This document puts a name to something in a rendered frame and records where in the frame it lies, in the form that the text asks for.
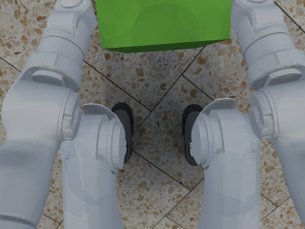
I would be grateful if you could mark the left robot foot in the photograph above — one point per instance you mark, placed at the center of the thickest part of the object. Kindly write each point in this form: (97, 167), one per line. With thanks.
(124, 113)

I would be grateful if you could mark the right robot forearm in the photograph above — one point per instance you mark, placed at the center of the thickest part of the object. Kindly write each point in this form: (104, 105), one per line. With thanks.
(266, 44)

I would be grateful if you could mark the robot right upper arm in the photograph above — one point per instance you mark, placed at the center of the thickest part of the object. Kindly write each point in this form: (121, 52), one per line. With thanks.
(277, 113)

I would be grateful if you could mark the robot left upper arm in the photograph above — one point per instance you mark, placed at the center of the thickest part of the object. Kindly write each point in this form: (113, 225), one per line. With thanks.
(38, 117)

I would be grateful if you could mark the robot right shin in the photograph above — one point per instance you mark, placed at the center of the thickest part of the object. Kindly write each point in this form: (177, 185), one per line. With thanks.
(228, 103)

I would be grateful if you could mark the left robot forearm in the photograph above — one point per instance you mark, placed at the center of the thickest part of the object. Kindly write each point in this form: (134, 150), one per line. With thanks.
(63, 46)

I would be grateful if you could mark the carton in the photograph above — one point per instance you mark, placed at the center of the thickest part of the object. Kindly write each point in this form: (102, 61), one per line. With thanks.
(130, 26)

